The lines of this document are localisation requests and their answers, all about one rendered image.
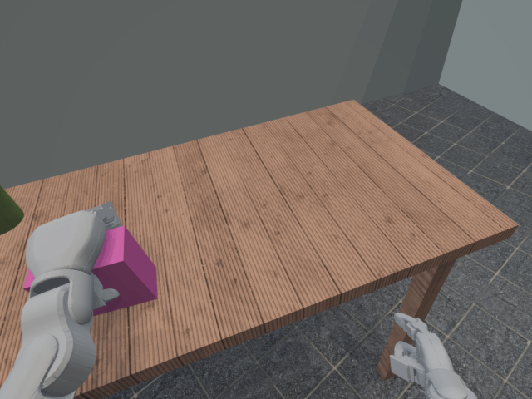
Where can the robot right hand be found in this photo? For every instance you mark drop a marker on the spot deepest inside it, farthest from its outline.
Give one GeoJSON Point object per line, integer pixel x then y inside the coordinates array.
{"type": "Point", "coordinates": [413, 363]}

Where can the robot left forearm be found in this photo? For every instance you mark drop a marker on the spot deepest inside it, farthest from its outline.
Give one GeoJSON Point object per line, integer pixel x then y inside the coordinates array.
{"type": "Point", "coordinates": [57, 353]}

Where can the sponge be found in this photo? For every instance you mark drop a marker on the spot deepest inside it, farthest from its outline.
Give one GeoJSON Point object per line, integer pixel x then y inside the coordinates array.
{"type": "Point", "coordinates": [124, 266]}

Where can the robot right forearm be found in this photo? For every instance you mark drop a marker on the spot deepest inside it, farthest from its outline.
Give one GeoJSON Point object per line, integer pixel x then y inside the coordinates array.
{"type": "Point", "coordinates": [446, 384]}

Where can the robot left hand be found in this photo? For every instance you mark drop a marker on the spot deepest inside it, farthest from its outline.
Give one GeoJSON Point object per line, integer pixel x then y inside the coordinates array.
{"type": "Point", "coordinates": [74, 242]}

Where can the table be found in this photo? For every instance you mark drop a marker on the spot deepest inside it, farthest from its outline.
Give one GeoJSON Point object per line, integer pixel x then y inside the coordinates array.
{"type": "Point", "coordinates": [254, 229]}

